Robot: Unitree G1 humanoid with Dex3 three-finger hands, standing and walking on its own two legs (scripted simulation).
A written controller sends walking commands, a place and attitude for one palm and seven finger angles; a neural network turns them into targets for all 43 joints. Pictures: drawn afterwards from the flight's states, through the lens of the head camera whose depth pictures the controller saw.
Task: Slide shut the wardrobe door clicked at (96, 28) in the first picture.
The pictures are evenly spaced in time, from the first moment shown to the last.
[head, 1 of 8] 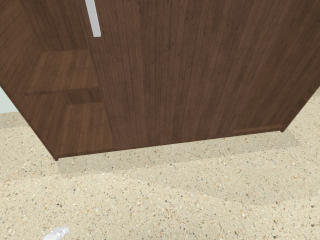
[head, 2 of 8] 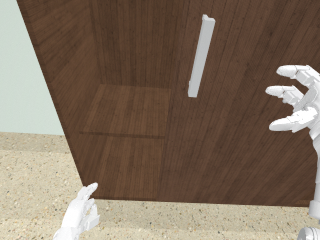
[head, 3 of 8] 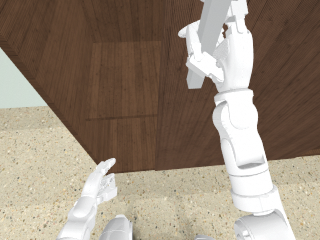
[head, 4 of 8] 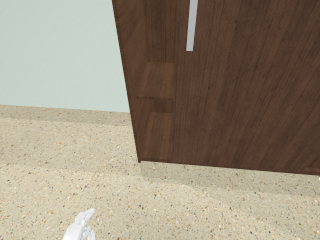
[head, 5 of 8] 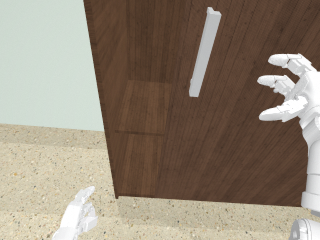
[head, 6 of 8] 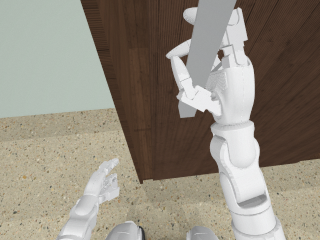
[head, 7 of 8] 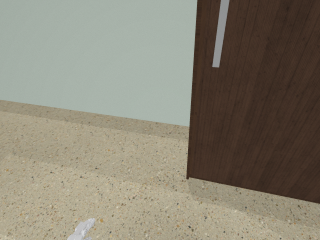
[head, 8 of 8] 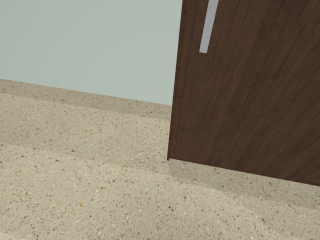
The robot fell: no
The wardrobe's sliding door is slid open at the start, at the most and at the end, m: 0.41 0.41 0.01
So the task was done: yes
